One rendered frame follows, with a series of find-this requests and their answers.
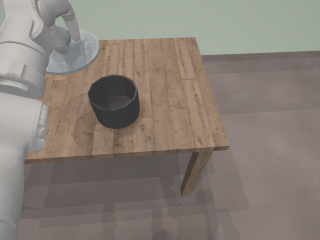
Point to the robot left hand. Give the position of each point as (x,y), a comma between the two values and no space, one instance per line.
(64,9)

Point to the table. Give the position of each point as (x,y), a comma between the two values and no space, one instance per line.
(178,111)

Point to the knob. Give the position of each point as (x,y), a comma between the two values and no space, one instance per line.
(65,35)

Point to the left robot forearm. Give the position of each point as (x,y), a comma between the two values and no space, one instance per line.
(25,47)

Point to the robot left upper arm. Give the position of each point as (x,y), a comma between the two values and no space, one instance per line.
(23,128)

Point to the lid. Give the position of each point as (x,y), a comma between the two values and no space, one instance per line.
(81,54)

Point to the pot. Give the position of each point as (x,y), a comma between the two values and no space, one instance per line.
(115,101)

